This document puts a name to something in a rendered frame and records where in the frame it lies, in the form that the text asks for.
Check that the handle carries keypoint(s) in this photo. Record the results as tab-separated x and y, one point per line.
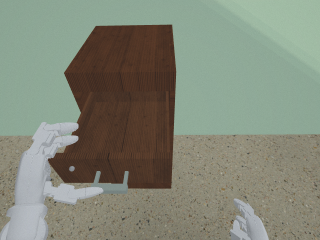
112	188

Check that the left robot forearm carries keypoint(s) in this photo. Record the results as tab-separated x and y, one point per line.
26	222

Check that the robot right hand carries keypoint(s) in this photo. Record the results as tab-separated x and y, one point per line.
253	228

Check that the cabinet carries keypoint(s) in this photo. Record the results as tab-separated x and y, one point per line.
127	58

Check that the robot left hand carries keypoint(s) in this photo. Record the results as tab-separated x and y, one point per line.
31	186

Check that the drawer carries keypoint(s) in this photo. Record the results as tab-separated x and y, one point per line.
119	131

